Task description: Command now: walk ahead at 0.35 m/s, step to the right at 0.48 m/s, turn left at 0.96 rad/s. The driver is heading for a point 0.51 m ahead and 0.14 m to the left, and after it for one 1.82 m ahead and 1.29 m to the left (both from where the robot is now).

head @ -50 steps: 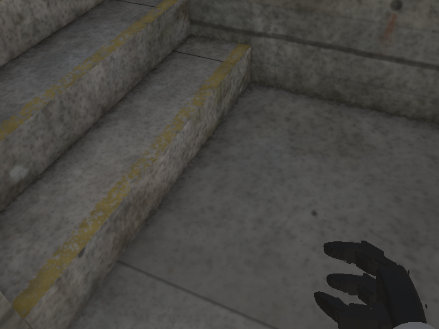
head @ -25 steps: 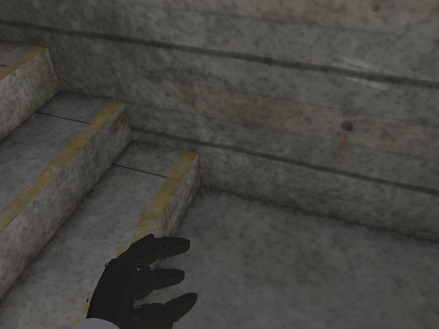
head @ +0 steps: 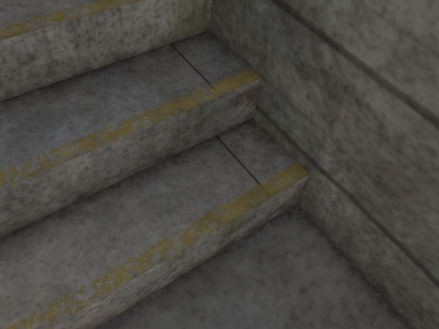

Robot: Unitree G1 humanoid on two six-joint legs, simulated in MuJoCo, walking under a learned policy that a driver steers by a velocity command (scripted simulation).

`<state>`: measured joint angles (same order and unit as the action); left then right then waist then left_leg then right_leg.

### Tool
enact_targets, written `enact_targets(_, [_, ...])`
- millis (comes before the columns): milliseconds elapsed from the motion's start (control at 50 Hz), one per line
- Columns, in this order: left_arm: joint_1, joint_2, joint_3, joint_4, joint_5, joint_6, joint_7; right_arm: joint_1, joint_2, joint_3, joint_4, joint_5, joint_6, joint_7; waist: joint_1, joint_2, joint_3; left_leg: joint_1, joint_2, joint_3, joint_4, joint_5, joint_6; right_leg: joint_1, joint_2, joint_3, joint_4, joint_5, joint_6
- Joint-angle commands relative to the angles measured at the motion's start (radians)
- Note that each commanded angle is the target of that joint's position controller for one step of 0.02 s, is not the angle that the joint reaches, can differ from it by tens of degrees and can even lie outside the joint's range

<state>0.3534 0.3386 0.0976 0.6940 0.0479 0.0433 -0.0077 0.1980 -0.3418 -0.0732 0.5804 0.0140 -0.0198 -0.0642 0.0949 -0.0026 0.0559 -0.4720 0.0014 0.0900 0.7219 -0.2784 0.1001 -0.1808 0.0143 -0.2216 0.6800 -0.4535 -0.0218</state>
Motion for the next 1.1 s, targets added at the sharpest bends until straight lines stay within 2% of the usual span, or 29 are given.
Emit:
enact_targets(20, [-0.181,-0.051,-0.051,-0.235,0.022,-0.019,-0.031,0.396,-0.231,-0.056,-0.02,-0.016,0.001,-0.041,-0.201,0.334,-0.224,0.693,0.452,-1.074,-0.445,-0.263,0.211,-0.783,0.067,0.297,0.764,-0.231,0.036])
enact_targets(40, [-0.146,0.05,-0.026,-0.189,-0.024,-0.027,-0.038,0.238,-0.212,-0.047,-0.084,-0.03,-0.016,-0.038,-0.185,0.211,-0.16,0.551,0.47,-1.195,-0.59,-0.518,0.264,-0.828,0.064,0.394,0.84,-0.081,0.044])
enact_targets(80, [-0.174,0.111,-0.013,-0.208,-0.01,-0.029,-0.017,0.11,-0.177,-0.027,-0.099,-0.036,-0.031,-0.029,-0.1,0.046,-0.002,0.365,0.361,-0.897,-0.474,-0.239,0.173,-0.821,0.012,0.369,0.841,0.102,0.057])
enact_targets(100, [-0.138,0.115,-0.01,-0.199,0.002,-0.021,-0.007,0.061,-0.173,-0.021,-0.109,-0.035,-0.024,-0.024,-0.065,0.05,-0.013,0.3,0.29,-0.732,-0.415,0.011,0.154,-0.728,-0.006,0.36,0.802,0.145,0.074])
enact_targets(120, [-0.054,0.089,-0.028,-0.181,-0.069,-0.097,-0.006,-0.175,-0.059,0.025,-0.136,0.024,-0.027,0.014,0.035,0.297,-0.155,0.08,0.129,-0.428,-0.369,-0.346,0.122,-0.446,-0.111,0.378,0.487,0.125,0.095])
enact_targets(140, [-0.082,0.109,-0.024,-0.155,-0.075,-0.115,-0.003,-0.257,-0.048,0.027,-0.167,0.021,-0.022,0.026,0.028,0.312,-0.116,-0.099,0.036,-0.233,-0.372,-0.284,0.095,-0.2,-0.045,0.221,0.306,0.156,0.134])
enact_targets(180, [-0.198,0.023,-0.037,-0.17,-0.058,-0.132,0.01,-0.07,-0.079,0.008,-0.096,0.017,-0.028,0.04,-0.068,0.203,-0.062,-0.154,0.018,-0.252,-0.362,-0.3,0.128,-0.029,0.006,0.141,0.136,0.141,0.163])
enact_targets(240, [-0.224,0.026,-0.035,-0.208,-0.12,-0.132,0.027,-0.059,-0.094,-0.002,-0.083,0.021,-0.06,0.054,-0.071,0.175,0.005,0.036,0.072,-0.471,-0.348,-0.341,0.166,-0.119,-0.032,0.251,-0.087,0.155,0.13])
enact_targets(300, [0.072,0.083,0.004,-0.102,-0.089,-0.16,0.02,-0.106,-0.015,0.017,-0.112,0.0,-0.061,0.069,0.062,0.075,-0.093,-0.08,0.003,-0.429,-0.009,-0.191,0.085,0.232,-0.056,0.228,-0.124,0.229,0.069])
enact_targets(320, [0.276,0.127,0.011,-0.054,-0.046,-0.162,0.018,-0.157,0.116,0.059,-0.16,-0.022,-0.063,0.078,0.136,-0.177,-0.181,-0.313,-0.074,-0.319,0.464,-0.305,0.029,0.465,-0.229,0.416,-0.138,0.127,0.019])
enact_targets(340, [0.254,0.192,0.019,-0.062,0.008,-0.177,-0.003,-0.035,0.137,0.066,-0.199,0.044,-0.065,0.071,0.032,-0.488,-0.197,-0.594,-0.09,-0.261,0.78,-0.353,-0.008,0.519,-0.484,1.041,-0.416,-0.146,-0.132])
enact_targets(360, [0.181,0.128,0.009,-0.079,-0.011,-0.177,-0.006,-0.06,0.051,0.049,-0.169,0.066,-0.049,0.064,0.038,-0.282,-0.126,-0.683,0.012,-0.237,0.931,-0.234,-0.02,0.482,-0.503,1.047,-0.474,-0.402,-0.155])
enact_targets(400, [0.143,0.079,-0.003,-0.035,-0.028,-0.16,0.018,-0.172,0.012,0.037,-0.183,0.016,-0.037,0.083,0.043,-0.1,-0.001,-0.69,0.063,-0.189,0.988,-0.089,-0.033,0.356,-0.388,0.668,-0.412,-0.098,-0.112])
enact_targets(460, [0.111,-0.041,-0.049,0.038,0.003,-0.161,0.029,-0.207,0.047,0.039,-0.213,0.024,-0.016,0.116,-0.011,-0.129,0.06,-0.582,0.095,-0.211,0.887,0.018,-0.034,0.219,-0.306,0.354,-0.413,0.297,-0.044])
enact_targets(560, [0.04,0.061,-0.033,0.096,-0.015,-0.174,0.063,-0.287,0.089,0.068,-0.247,0.007,-0.027,0.13,-0.073,-0.079,0.096,-0.317,0.035,-0.096,0.418,0.1,-0.044,0.034,-0.258,0.123,-0.589,0.523,-0.053])
enact_targets(660, [-0.053,0.203,-0.017,0.099,-0.056,-0.173,0.042,0.07,-0.008,0.004,-0.149,-0.034,-0.008,0.095,-0.321,-0.211,-0.167,0.253,-0.096,0.026,0.18,0.027,0.068,0.14,-0.329,0.056,-0.064,1.842,-0.094])
enact_targets(680, [-0.175,0.208,-0.011,0.059,-0.091,-0.173,0.045,0.296,-0.043,-0.031,-0.066,-0.043,-0.014,0.092,-0.45,-0.212,-0.201,0.559,-0.052,-0.032,-0.175,0.313,0.101,-0.012,-0.278,0.048,0.174,1.726,-0.074])
enact_targets(700, [-0.29,0.108,-0.033,-0.003,-0.1,-0.182,0.056,0.512,-0.082,-0.043,0.075,-0.063,-0.016,0.091,-0.5,0.023,-0.103,0.771,0.041,-0.153,-0.473,0.513,0.133,-0.318,-0.093,0.069,0.755,0.628,-0.026])
enact_targets(720, [-0.204,-0.122,-0.092,-0.065,-0.068,-0.201,0.051,0.327,-0.104,-0.008,0.074,-0.073,-0.025,0.1,-0.241,0.319,-0.069,0.768,0.157,-0.342,-0.164,1.064,0.092,-0.65,-0.025,0.194,1.225,-0.108,-0.052])
enact_targets(740, [-0.034,-0.113,-0.093,-0.037,-0.104,-0.222,0.032,0.325,-0.055,0.0,0.055,-0.055,-0.02,0.09,-0.192,0.204,-0.234,0.768,0.246,-0.482,-0.145,1.053,0.168,-0.71,0.006,0.414,1.274,-0.01,-0.095])
enact_targets(780, [-0.048,-0.094,-0.093,-0.036,-0.107,-0.21,0.014,0.357,-0.011,-0.001,0.138,-0.04,-0.01,0.099,-0.151,0.011,-0.175,0.678,0.297,-0.611,-0.366,0.283,0.241,-0.928,-0.027,0.319,1.342,0.027,-0.058])
enact_targets(840, [-0.081,-0.213,-0.15,-0.077,-0.09,-0.154,-0.011,0.201,0.104,0.057,0.196,-0.047,-0.014,0.101,-0.022,0.038,-0.001,0.24,0.248,-0.459,-0.404,0.112,0.114,-1.031,-0.074,0.345,1.544,0.092,-0.033])
enact_targets(900, [-0.22,-0.29,-0.195,-0.164,-0.081,-0.127,-0.017,0.225,0.133,0.087,0.305,-0.049,-0.025,0.093,-0.016,0.063,0.069,0.031,0.213,-0.383,-0.439,0.086,0.063,-1.2,-0.014,0.329,1.829,0.136,-0.038])
enact_targets(940, [-0.454,-0.26,-0.225,-0.297,-0.058,-0.138,-0.022,0.171,0.146,0.106,0.331,-0.022,-0.038,0.075,-0.013,0.026,0.127,-0.195,0.109,-0.218,-0.538,0.207,0.004,-1.056,-0.025,0.248,1.351,0.208,-0.042])
enact_targets(980, [-0.561,-0.221,-0.242,-0.343,-0.045,-0.13,-0.013,0.302,0.094,0.104,0.359,0.042,-0.073,0.017,-0.035,0.004,-0.086,-0.431,0.095,-0.173,-0.724,0.67,0.042,-0.284,-0.014,-0.058,0.861,0.298,-0.008])
enact_targets(1020, [-0.424,-0.078,-0.17,-0.325,-0.034,-0.14,0.018,0.374,-0.147,0.055,0.401,0.02,-0.1,0.014,0.055,0.166,-0.387,0.114,0.156,-0.151,-0.469,1.905,0.084,-0.087,0.106,-0.09,0.693,-0.012,-0.03])
enact_targets(1060, [-0.042,0.04,-0.122,-0.175,-0.028,-0.128,0.006,0.204,-0.257,-0.005,0.368,-0.014,-0.074,0.004,0.182,0.327,-0.419,0.552,0.276,-0.221,-0.051,2.403,0.156,-0.171,0.083,0.177,0.251,-0.15,-0.102])
enact_targets(1080, [0.14,0.195,-0.064,-0.069,0.019,-0.115,-0.006,0.188,-0.169,0.009,0.309,-0.054,-0.106,0.016,0.183,-0.036,-0.502,0.314,0.186,-0.263,0.297,2.052,0.146,0.143,-0.047,0.581,0.144,0.086,-0.221])
enact_targets(1100, [0.299,0.185,-0.055,0.085,0.031,-0.082,0.015,0.132,0.051,0.046,0.309,-0.057,-0.131,0.073,0.162,-0.509,-0.461,-0.119,-0.167,-0.325,0.899,0.31,0.071,0.333,-0.261,1.188,-0.334,0.172,-0.434])
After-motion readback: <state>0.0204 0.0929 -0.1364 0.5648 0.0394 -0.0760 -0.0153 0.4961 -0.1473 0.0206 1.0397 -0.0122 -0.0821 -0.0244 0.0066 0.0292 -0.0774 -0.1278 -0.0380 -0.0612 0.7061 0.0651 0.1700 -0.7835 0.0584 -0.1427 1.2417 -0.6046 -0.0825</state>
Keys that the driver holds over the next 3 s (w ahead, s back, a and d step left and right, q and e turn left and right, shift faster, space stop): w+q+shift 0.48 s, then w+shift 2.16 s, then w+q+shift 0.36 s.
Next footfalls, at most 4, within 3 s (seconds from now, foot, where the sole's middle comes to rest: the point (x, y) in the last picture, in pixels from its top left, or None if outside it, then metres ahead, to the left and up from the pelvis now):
0.30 right None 0.28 -0.25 -0.75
0.70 left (183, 316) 0.47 0.11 -0.75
1.06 right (183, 192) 0.77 0.16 -0.57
1.42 left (58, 120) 0.83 0.52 -0.39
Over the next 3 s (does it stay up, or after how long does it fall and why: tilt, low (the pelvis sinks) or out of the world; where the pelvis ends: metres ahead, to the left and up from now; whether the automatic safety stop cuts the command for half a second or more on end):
stays up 1.78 1.18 1.07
